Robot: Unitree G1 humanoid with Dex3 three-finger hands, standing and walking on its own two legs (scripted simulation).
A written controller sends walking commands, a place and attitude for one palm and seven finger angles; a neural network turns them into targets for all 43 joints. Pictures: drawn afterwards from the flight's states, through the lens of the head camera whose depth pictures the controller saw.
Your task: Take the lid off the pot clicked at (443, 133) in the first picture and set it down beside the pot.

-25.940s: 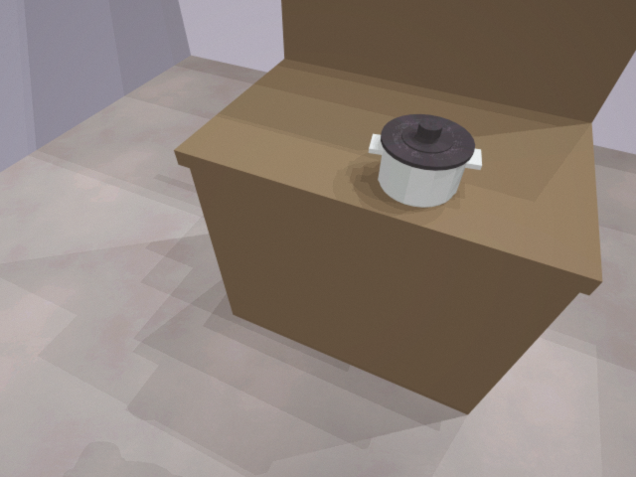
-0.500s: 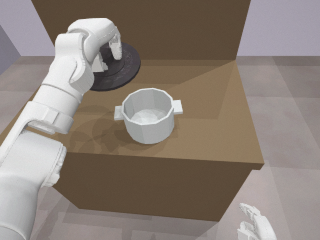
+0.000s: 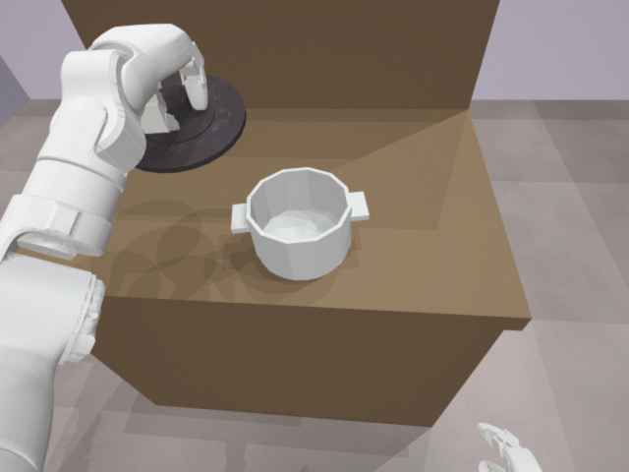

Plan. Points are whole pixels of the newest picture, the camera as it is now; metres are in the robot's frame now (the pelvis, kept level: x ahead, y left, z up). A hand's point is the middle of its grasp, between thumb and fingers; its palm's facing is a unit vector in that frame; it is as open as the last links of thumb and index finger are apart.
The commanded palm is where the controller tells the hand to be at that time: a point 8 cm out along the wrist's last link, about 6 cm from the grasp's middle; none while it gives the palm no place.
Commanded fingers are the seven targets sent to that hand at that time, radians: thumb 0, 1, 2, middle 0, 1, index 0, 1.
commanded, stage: move the lid sideways beside the pot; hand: left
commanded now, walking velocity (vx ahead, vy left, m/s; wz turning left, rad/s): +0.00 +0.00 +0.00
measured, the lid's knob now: (171, 103) +0.49 +0.18 +0.23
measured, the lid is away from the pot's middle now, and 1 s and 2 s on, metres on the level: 0.14 0.23 0.23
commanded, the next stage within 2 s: lower the lid onto the table in 0.92 s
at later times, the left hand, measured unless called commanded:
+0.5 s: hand (115, 105) +0.46 +0.23 +0.25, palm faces -0.17 +0.03 -0.99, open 6.9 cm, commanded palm +0.44 +0.23 +0.32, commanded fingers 0.00 0.63 1.02 -0.95 -1.00 -0.98 -1.02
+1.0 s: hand (91, 99) +0.46 +0.25 +0.26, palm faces -0.18 +0.02 -0.98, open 6.9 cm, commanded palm +0.44 +0.25 +0.32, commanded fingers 0.00 0.63 1.02 -0.95 -1.00 -0.98 -1.02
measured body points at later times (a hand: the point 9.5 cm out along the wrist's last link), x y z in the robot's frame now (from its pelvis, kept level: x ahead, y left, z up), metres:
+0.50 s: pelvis +0.00 +0.01 +0.00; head +0.03 -0.01 +0.45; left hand +0.46 +0.22 +0.30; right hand +0.14 -0.24 -0.12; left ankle +0.01 +0.05 -0.74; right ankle +0.00 -0.13 -0.74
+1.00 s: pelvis +0.00 +0.00 +0.00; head +0.04 -0.02 +0.45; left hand +0.46 +0.25 +0.31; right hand +0.11 -0.26 -0.12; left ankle +0.01 +0.05 -0.74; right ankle +0.00 -0.13 -0.74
